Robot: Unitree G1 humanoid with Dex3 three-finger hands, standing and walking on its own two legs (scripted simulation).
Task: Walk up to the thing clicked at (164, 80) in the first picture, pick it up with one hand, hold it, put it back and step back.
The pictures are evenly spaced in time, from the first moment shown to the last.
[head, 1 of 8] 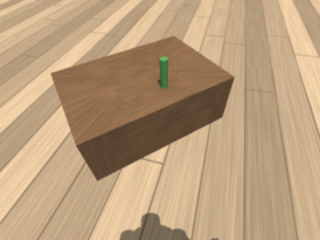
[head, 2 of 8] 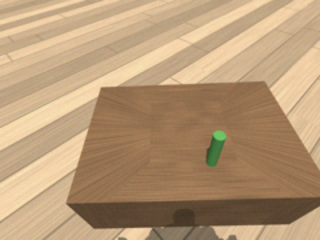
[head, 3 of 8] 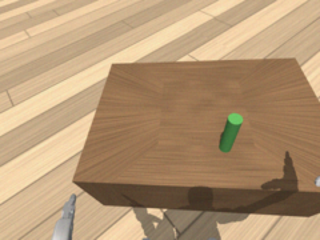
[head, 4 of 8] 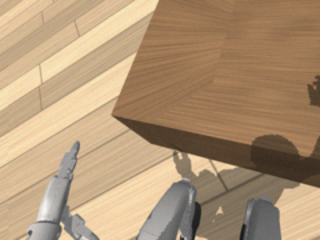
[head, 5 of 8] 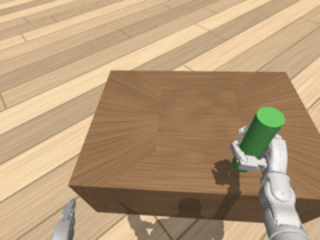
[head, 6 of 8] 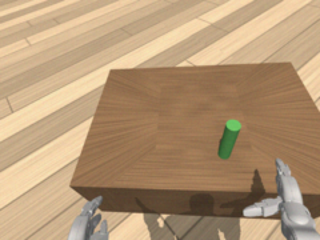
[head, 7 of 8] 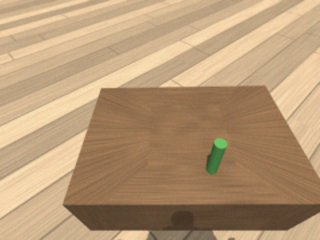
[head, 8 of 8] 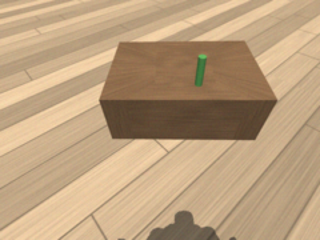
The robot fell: no
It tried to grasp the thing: yes
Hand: right
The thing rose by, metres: 0.29
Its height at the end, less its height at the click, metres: +0.00
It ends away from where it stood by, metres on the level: 0.02
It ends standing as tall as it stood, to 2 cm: yes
